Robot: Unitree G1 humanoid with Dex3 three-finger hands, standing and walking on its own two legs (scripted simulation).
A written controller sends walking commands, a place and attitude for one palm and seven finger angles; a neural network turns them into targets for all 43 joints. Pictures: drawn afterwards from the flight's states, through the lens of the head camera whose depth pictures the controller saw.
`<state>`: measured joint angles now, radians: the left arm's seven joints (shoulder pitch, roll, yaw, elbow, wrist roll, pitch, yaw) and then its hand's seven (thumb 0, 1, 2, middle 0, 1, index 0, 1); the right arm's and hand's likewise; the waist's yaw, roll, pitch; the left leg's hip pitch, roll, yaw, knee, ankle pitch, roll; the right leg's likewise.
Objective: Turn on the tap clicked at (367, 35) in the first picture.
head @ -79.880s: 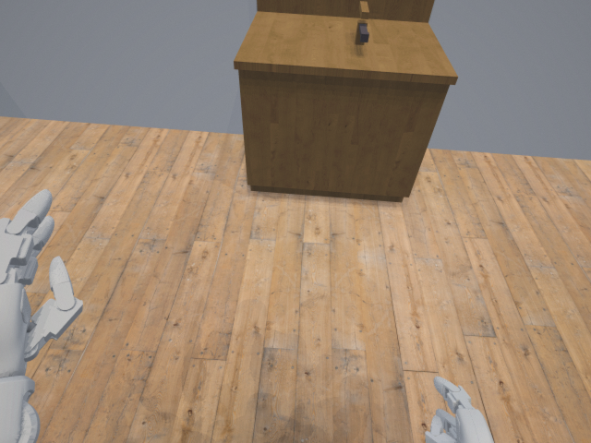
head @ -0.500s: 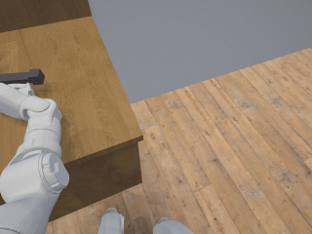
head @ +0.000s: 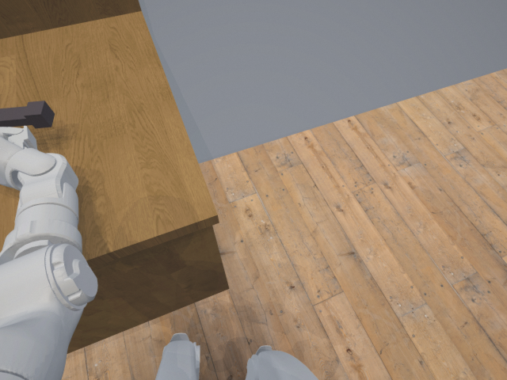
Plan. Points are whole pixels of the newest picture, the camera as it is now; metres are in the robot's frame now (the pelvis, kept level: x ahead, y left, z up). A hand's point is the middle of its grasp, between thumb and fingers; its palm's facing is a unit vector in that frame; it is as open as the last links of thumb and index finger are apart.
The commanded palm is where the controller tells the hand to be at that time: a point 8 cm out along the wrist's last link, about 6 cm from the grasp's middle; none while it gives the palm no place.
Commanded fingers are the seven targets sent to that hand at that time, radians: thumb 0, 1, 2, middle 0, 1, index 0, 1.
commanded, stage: push the lever round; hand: left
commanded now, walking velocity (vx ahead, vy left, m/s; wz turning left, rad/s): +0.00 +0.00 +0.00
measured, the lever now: (39, 114) +0.52 +0.28 +0.10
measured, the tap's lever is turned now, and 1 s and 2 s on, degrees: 76 77 78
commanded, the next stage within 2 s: bring the hand home and regain balance in 1.02 s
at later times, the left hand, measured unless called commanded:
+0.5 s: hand (27, 132) +0.50 +0.30 +0.09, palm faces +0.87 -0.47 -0.16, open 8.5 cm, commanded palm +0.47 +0.34 +0.10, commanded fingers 0.00 0.90 0.90 -0.15 -0.15 -0.15 -0.15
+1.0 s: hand (31, 134) +0.49 +0.29 +0.10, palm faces +0.84 -0.53 -0.13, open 8.2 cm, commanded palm +0.43 +0.40 +0.10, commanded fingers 0.00 0.90 0.90 -0.15 -0.15 -0.15 -0.15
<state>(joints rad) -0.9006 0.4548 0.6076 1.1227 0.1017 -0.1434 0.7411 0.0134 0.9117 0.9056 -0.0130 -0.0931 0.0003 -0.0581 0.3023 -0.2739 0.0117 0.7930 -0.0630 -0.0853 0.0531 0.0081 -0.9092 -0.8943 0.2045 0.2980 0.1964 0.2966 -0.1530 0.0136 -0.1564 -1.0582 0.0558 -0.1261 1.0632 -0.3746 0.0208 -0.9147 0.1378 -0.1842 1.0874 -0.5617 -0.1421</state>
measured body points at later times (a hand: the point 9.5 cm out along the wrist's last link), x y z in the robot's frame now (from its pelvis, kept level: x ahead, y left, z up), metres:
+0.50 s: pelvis -0.03 -0.04 +0.00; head +0.14 -0.06 +0.41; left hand +0.45 +0.32 +0.10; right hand -0.01 -0.31 -0.14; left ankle -0.07 +0.18 -0.61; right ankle -0.02 +0.03 -0.64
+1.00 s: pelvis -0.13 -0.07 -0.02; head +0.14 -0.10 +0.34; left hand +0.44 +0.31 +0.11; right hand -0.15 -0.36 -0.14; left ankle -0.12 +0.20 -0.56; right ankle -0.02 +0.02 -0.64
